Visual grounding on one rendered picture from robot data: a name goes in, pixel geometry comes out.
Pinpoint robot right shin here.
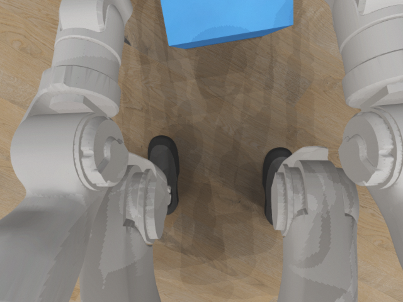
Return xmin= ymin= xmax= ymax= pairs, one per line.
xmin=278 ymin=146 xmax=360 ymax=224

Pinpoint right robot forearm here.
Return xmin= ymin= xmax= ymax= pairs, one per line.
xmin=325 ymin=0 xmax=403 ymax=111

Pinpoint left robot forearm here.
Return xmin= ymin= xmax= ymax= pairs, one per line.
xmin=10 ymin=0 xmax=133 ymax=163

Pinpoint carton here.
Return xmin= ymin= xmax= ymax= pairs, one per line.
xmin=161 ymin=0 xmax=293 ymax=49

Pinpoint robot left upper arm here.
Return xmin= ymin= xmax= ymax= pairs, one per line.
xmin=0 ymin=112 xmax=128 ymax=302

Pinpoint robot right upper arm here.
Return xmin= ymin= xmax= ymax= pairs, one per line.
xmin=338 ymin=103 xmax=403 ymax=270

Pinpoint robot left thigh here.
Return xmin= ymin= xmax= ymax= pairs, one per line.
xmin=79 ymin=165 xmax=165 ymax=302

